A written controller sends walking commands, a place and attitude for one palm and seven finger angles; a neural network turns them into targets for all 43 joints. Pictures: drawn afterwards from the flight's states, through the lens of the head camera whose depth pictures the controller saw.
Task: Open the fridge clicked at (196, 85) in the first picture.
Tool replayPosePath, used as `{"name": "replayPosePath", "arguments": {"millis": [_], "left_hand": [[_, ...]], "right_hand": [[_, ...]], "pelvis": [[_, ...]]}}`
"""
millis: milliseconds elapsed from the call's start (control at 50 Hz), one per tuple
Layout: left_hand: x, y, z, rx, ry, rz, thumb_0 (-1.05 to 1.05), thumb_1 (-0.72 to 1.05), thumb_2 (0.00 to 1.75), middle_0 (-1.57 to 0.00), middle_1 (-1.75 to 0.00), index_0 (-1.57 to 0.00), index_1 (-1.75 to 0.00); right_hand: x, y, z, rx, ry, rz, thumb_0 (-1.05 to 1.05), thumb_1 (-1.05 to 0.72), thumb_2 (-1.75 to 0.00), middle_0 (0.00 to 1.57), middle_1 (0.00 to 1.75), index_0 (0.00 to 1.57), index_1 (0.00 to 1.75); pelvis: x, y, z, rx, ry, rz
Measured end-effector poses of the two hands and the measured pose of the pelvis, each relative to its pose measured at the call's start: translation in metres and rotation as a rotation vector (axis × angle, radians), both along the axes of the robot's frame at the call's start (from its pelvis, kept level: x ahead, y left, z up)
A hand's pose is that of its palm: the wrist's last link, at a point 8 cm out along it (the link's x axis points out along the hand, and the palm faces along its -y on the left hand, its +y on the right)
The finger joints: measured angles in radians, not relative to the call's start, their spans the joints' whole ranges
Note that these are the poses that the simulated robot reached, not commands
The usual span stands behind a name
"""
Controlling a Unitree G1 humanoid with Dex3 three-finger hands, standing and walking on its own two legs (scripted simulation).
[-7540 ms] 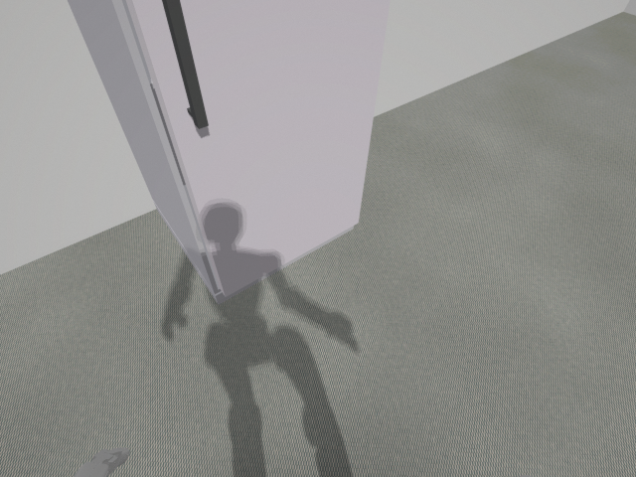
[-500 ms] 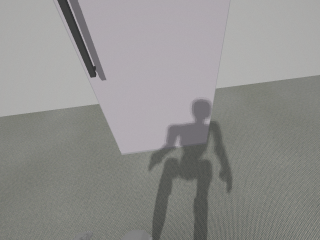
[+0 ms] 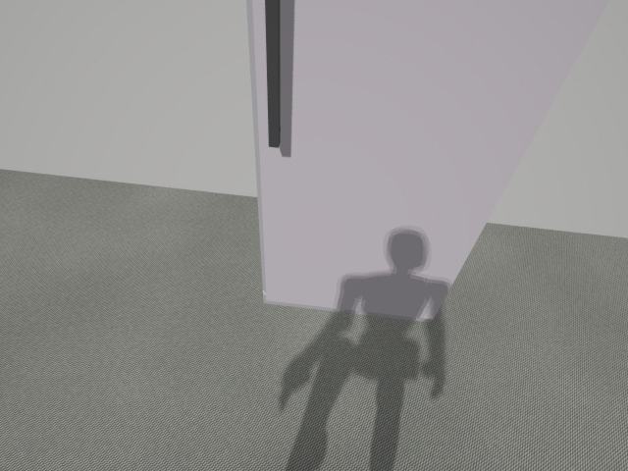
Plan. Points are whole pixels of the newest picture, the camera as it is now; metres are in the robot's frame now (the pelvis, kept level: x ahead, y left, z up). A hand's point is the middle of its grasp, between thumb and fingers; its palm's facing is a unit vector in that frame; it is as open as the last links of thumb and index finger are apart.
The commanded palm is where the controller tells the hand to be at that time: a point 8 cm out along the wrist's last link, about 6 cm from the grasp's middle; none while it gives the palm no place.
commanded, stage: take the last steps up to it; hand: left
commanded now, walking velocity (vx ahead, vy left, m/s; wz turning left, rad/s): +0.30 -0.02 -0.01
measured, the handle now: (275, 57) +0.77 +0.15 +0.19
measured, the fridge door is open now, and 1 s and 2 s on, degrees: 0 0 0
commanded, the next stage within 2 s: come to a stop and stand still in 0.62 s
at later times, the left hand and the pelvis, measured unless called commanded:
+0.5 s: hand (243, 430) +0.22 +0.12 -0.16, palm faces +0.06 -0.97 -0.23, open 7.2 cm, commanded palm none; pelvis +0.15 -0.07 -0.01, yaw +0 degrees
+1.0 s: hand (233, 421) +0.24 +0.14 -0.19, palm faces +0.06 -0.98 -0.17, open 7.4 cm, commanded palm none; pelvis +0.26 -0.02 -0.01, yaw -1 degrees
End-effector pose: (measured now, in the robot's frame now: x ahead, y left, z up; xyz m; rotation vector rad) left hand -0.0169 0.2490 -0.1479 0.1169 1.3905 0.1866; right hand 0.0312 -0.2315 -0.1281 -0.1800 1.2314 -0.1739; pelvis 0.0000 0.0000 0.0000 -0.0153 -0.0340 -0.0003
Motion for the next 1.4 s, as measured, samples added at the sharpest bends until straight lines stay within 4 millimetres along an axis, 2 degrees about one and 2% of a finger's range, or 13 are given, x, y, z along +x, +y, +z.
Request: {"name": "replayPosePath", "arguments": {"millis": [100, 200, 320, 400, 500, 580, 780, 880, 940, 1000, 1160, 1260, 1400], "left_hand": [[0.049, -0.008, 0.003, -0.002, -0.055, -0.023, 0.01, 0.91, 0.90, -0.20, -0.30, -0.19, -0.29], [0.119, -0.028, 0.004, 0.002, -0.106, -0.080, 0.01, 0.91, 0.90, -0.20, -0.30, -0.19, -0.29], [0.214, -0.065, 0.000, 0.026, -0.239, -0.139, 0.01, 0.91, 0.90, -0.20, -0.30, -0.20, -0.29], [0.229, -0.081, 0.007, 0.026, -0.270, -0.090, 0.00, 0.91, 0.90, -0.20, -0.30, -0.20, -0.30], [0.223, -0.081, 0.017, 0.057, -0.195, -0.041, -0.01, 0.94, 0.90, -0.21, -0.30, -0.20, -0.30], [0.216, -0.084, 0.016, 0.039, -0.112, -0.029, -0.01, 0.94, 0.90, -0.20, -0.30, -0.20, -0.30], [0.204, -0.086, -0.006, -0.054, 0.048, 0.088, 0.00, 0.91, 0.90, -0.20, -0.30, -0.20, -0.30], [0.214, -0.077, -0.017, -0.071, 0.130, 0.081, 0.00, 0.91, 0.90, -0.20, -0.30, -0.20, -0.30], [0.229, -0.069, -0.014, -0.060, 0.140, 0.045, 0.01, 0.91, 0.90, -0.20, -0.30, -0.20, -0.30], [0.250, -0.057, -0.010, -0.028, 0.106, 0.015, 0.01, 0.91, 0.90, -0.20, -0.30, -0.20, -0.30], [0.295, -0.046, 0.002, 0.076, -0.072, -0.020, 0.00, 0.91, 0.90, -0.20, -0.30, -0.19, -0.29], [0.292, -0.071, 0.006, 0.110, -0.133, -0.055, 0.00, 0.91, 0.90, -0.20, -0.30, -0.19, -0.29], [0.271, -0.107, 0.021, 0.058, -0.083, -0.057, 0.00, 0.91, 0.90, -0.20, -0.30, -0.20, -0.30]], "right_hand": [[-0.027, 0.006, -0.010, 0.034, 0.117, -0.053, 0.00, -0.92, -0.90, 0.20, 0.30, 0.20, 0.30], [-0.050, 0.004, -0.022, 0.073, 0.244, -0.123, 0.00, -0.91, -0.90, 0.20, 0.30, 0.20, 0.30], [-0.049, -0.015, -0.043, 0.122, 0.391, -0.164, 0.00, -0.91, -0.90, 0.20, 0.30, 0.20, 0.30], [0.000, -0.039, -0.041, 0.112, 0.357, -0.133, 0.01, -0.91, -0.90, 0.20, 0.30, 0.20, 0.30], [0.097, -0.062, -0.030, 0.081, 0.177, -0.085, 0.01, -0.91, -0.90, 0.19, 0.30, 0.20, 0.30], [0.167, -0.065, -0.020, 0.075, 0.056, -0.053, 0.00, -0.91, -0.90, 0.19, 0.30, 0.20, 0.30], [0.298, -0.026, -0.013, 0.059, -0.049, 0.082, 0.00, -0.91, -0.90, 0.19, 0.30, 0.20, 0.30], [0.331, 0.003, -0.012, 0.052, -0.077, 0.086, 0.00, -0.91, -0.90, 0.19, 0.30, 0.20, 0.30], [0.335, 0.011, -0.011, 0.059, -0.088, 0.041, 0.00, -0.91, -0.90, 0.20, 0.30, 0.20, 0.30], [0.334, 0.004, -0.010, 0.051, -0.098, 0.009, -0.02, -0.93, -0.90, 0.20, 0.30, 0.20, 0.30], [0.295, -0.050, -0.017, 0.018, -0.041, -0.021, -0.02, -0.92, -0.90, 0.20, 0.30, 0.20, 0.30], [0.264, -0.083, -0.036, 0.047, -0.007, -0.061, 0.00, -0.91, -0.90, 0.20, 0.30, 0.20, 0.30], [0.220, -0.096, -0.027, 0.079, 0.087, -0.079, 0.00, -0.91, -0.90, 0.19, 0.30, 0.20, 0.30]], "pelvis": [[0.023, -0.002, -0.001, 0.019, 0.000, -0.005], [0.055, -0.015, -0.008, 0.037, 0.007, -0.016], [0.103, -0.045, -0.027, 0.032, 0.010, -0.015], [0.125, -0.058, -0.020, 0.026, -0.009, 0.004], [0.154, -0.066, -0.005, 0.025, 0.002, 0.009], [0.178, -0.067, 0.000, 0.019, 0.018, 0.007], [0.243, -0.040, -0.007, -0.012, 0.028, 0.023], [0.265, -0.025, -0.011, 0.016, 0.012, -0.007], [0.265, -0.021, -0.008, 0.016, 0.007, -0.018], [0.259, -0.023, -0.006, 0.009, 0.006, -0.019], [0.239, -0.049, -0.010, 0.013, 0.008, -0.023], [0.232, -0.073, -0.019, 0.035, -0.002, -0.027], [0.230, -0.085, -0.001, 0.056, 0.019, -0.037]]}}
